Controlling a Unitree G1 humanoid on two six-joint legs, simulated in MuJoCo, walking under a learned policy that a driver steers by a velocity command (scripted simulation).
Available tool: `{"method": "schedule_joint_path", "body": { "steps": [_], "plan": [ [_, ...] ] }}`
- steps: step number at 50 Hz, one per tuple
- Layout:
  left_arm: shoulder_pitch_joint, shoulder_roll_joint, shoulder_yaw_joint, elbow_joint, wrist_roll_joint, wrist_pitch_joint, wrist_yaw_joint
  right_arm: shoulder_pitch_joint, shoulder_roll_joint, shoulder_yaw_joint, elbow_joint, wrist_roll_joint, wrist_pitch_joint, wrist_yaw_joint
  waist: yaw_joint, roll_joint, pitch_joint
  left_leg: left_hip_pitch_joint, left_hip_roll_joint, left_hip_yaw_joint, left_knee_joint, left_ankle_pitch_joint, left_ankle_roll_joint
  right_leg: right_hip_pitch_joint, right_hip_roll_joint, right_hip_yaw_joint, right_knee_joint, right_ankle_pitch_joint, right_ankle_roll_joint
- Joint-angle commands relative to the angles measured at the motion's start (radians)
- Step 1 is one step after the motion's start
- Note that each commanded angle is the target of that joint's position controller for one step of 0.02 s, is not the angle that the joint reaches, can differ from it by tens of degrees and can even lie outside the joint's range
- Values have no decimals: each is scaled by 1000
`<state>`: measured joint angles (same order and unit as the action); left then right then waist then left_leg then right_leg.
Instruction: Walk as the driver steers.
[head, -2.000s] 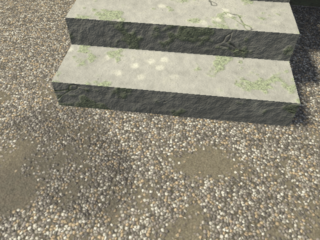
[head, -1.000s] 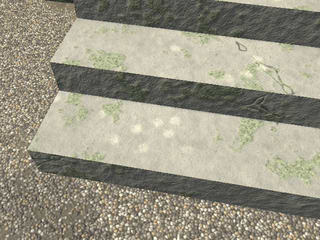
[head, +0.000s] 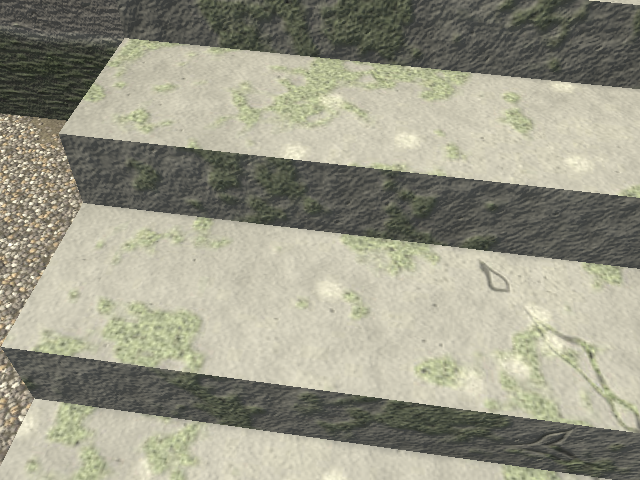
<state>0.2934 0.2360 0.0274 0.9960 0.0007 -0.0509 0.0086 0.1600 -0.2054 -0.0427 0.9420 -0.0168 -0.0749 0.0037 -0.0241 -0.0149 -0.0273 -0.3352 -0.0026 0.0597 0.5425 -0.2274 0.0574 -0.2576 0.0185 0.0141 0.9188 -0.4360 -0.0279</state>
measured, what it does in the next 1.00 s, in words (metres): climbs: right foot 0.18 m higher, then left foot 0.18 m higher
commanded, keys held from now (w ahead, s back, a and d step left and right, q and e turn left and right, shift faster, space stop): w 1.00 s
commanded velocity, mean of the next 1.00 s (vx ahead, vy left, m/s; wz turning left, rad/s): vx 0.50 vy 0.00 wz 0.00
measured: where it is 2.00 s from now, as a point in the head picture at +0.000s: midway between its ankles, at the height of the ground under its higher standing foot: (271, 104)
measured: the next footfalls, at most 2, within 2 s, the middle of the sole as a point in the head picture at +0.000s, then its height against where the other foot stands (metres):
right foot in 0.38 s outside the picture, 0.18 m higher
left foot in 0.98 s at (200, 304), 0.18 m higher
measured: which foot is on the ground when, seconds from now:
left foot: down 0.00-0.40, up 0.42-0.96, down 0.98-1.00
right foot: up 0.00-0.36, down 0.38-1.00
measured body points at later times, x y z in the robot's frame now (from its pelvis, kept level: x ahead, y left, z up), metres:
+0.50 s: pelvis +0.21 -0.01 +0.12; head +0.19 +0.00 +0.57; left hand +0.35 +0.22 +0.00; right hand +0.24 -0.25 -0.02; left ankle +0.09 +0.13 -0.43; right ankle +0.26 -0.09 -0.55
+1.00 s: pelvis +0.50 +0.09 +0.19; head +0.53 +0.08 +0.64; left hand +0.31 +0.26 +0.07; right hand +0.78 -0.02 +0.14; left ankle +0.67 +0.20 -0.39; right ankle +0.27 -0.09 -0.53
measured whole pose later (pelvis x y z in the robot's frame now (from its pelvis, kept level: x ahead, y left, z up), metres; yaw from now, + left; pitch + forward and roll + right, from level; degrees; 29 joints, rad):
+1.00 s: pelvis +0.50 +0.09 +0.19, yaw +1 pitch +5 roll +3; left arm 0.63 0.09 -0.03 1.16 0.00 -0.04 0.03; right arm -0.10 -0.06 0.12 0.61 0.02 -0.10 0.07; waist 0.06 -0.04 -0.02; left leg -1.09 0.09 0.18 1.34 -0.35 0.11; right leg 0.14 -0.18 -0.05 0.23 -0.26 0.04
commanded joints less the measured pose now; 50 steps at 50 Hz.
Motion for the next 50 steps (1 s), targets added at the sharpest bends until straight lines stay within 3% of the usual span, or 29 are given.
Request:
{"method": "schedule_joint_path", "body": {
  "steps": [1, 3, 5, 9, 12, 14, 15, 17, 19, 20, 21, 22, 23, 24, 26, 30, 33, 34, 36, 38, 40, 42, 44, 45, 46, 47, 48, 49, 50],
  "plan": [
    [26, -1, -5, -55, -61, -67, -36, 406, -180, -40, 106, -17, 24, -8, -64, 176, -102, 583, 431, -624, -241, 304, 334, -724, 62, 131, 855, -124, -10],
    [-183, -29, -21, -138, -59, -50, -32, 300, -36, 10, 101, -20, 39, 14, -48, 39, 73, 387, 355, -495, -301, -146, 230, -951, -23, 51, 1107, -39, -31],
    [-174, -119, -56, -183, -46, -17, -31, 313, 28, 47, 141, -24, 52, 27, 11, 86, 116, 219, 316, -416, -320, -120, 184, -1057, -27, 32, 1448, -32, -50],
    [-230, -174, -116, -307, -44, -9, -30, 310, 22, 86, 148, -40, 65, 18, 47, 53, 156, 45, 265, -236, -322, -67, 100, -1232, -8, 70, 1573, 92, -56],
    [-457, -142, -148, -453, -12, -24, -29, 309, 0, 101, 134, -4, 53, -19, 33, 77, 110, -232, 157, -102, -463, 12, 94, -947, -54, -101, 1040, 296, 2],
    [-525, -115, -152, -483, 10, -31, -14, 412, -23, 96, 171, 47, 30, -41, 10, 119, -26, -180, 153, -72, -582, 428, 109, -556, -75, -271, 736, 274, 0],
    [-503, -96, -150, -498, 0, -38, 1, 425, -78, 85, 186, 60, 21, -50, 51, 179, -108, -70, 140, -30, -537, 850, 100, -379, -40, -297, 541, 211, -22],
    [-344, -34, -111, -448, -16, -34, -13, 504, -189, 59, 203, 12, 26, -64, 130, 361, -245, 347, 235, -49, -298, 1882, 133, -315, 82, -307, 411, -31, -66],
    [-88, 54, -68, -353, -6, -27, -53, 385, -208, 34, 177, 1, 46, -73, 241, 388, -292, 569, 288, -62, 16, 1977, 162, -250, 42, -75, 131, -91, -142],
    [59, 138, -35, -267, 30, -13, -66, 405, -131, 34, 135, -18, 24, -55, 233, 75, -390, 243, 211, -81, 261, 1764, 168, 64, -134, 312, -9, -25, -267],
    [234, 197, -7, -169, 45, 27, -33, 325, -26, 41, 117, -22, 0, 2, 272, -320, -385, -158, -40, -154, 662, 386, 133, 286, -296, 894, -568, -262, -426],
    [225, 128, -13, -108, 57, 30, 1, 234, 9, 29, 75, -9, -26, 61, 238, -272, -291, -398, -147, -373, 1224, 30, 113, 209, -368, 1147, -701, -422, -407],
    [121, 6, -53, -73, 39, 9, -7, 50, 68, 46, -52, 19, -36, 88, 151, -146, -18, -639, -118, -392, 1431, -21, 144, 16, -356, 947, -631, -407, -319],
    [51, -107, -83, -30, 41, -8, -28, -53, 94, 70, -150, 32, -35, 86, 80, -46, 120, -711, -92, -337, 1499, -30, 169, -161, -315, 670, -555, -271, -242],
    [-27, -213, -99, 31, 48, -22, -64, 106, 103, 85, -134, 34, -11, 57, -64, 72, 110, -682, -52, -319, 1485, 60, 184, -248, -205, 287, -510, 10, -106],
    [-49, -100, -73, 42, 35, -25, -78, 138, 99, 122, -151, 28, 17, 27, -117, 26, 88, -741, -10, -221, 1299, 196, 98, -320, -154, 28, -601, 127, -103],
    [67, -50, -69, 76, 26, -42, -51, 22, 53, 114, -185, 5, 24, 6, -50, -35, 50, -776, 33, -113, 1213, 297, 6, -279, -167, 46, -664, 131, -166],
    [170, -48, -68, 112, 44, -39, -41, 37, 80, 114, -144, 17, 32, -1, -8, -73, 10, -877, 39, -52, 1414, 268, -15, -156, -205, 100, -636, 126, -195],
    [260, -38, -62, 125, 35, -26, -24, -39, 81, 113, -171, 39, 23, -4, 52, -76, 40, -1080, 82, -78, 1441, 176, -30, 51, -247, 168, -626, 101, -192],
    [346, -39, -58, 136, 37, -18, 0, -186, 79, 115, -233, 32, 12, 3, 113, -91, 71, -1274, 131, -87, 1423, 97, -50, 259, -297, 244, -628, 105, -186],
    [409, -45, -55, 138, 44, -4, 27, -296, 117, 129, -294, 45, 2, 12, 154, -124, 93, -1477, 155, -107, 1534, -41, -65, 435, -357, 300, -632, 135, -183],
    [429, -28, -45, 130, 21, 9, 53, -429, 166, 166, -379, 49, -18, 26, 168, -105, 154, -1585, 186, -64, 1452, -149, -80, 454, -362, 266, -684, 67, -157],
    [424, -39, -48, 125, 0, 27, 76, -525, 169, 190, -470, 41, -32, 54, 156, -90, 178, -1376, 226, -22, 1238, -70, -63, 271, -353, 208, -822, 101, -141],
    [392, 2, -30, 118, -33, 33, 80, -560, 196, 214, -497, 30, -35, 77, 131, -80, 162, -968, 230, 24, 994, -98, -26, 21, -362, 141, -1012, 194, -151],
    [335, -8, -38, 113, -37, 32, 59, -503, 167, 198, -470, 32, -25, 79, 90, -35, 114, -614, 180, 154, 853, -14, 3, -104, -300, 25, -1060, 370, -157],
    [368, 34, -36, 119, -31, 7, 33, -406, 136, 172, -471, 30, -42, 74, 32, -166, 3, -295, 73, 215, 847, -59, 38, -102, -294, -18, -932, 1068, -160],
    [354, 95, -34, 122, -11, -11, 11, -217, 37, 121, -427, 45, -53, 66, -85, -243, -106, -86, -11, 213, 779, -83, 78, 26, -275, -72, -719, 1690, -129],
    [310, 173, -15, 115, 8, -14, 2, 11, -71, 62, -354, 51, -39, 51, -213, -333, -218, 20, -30, 110, 614, -112, 107, 198, -274, -58, -511, 1905, -94],
    [256, 198, 2, 80, 11, -16, 13, 189, -195, 13, -283, 30, -25, 45, -282, -245, -330, 252, 51, -169, 504, -8, 151, 95, -258, 15, -253, 1759, -59]
  ]
}}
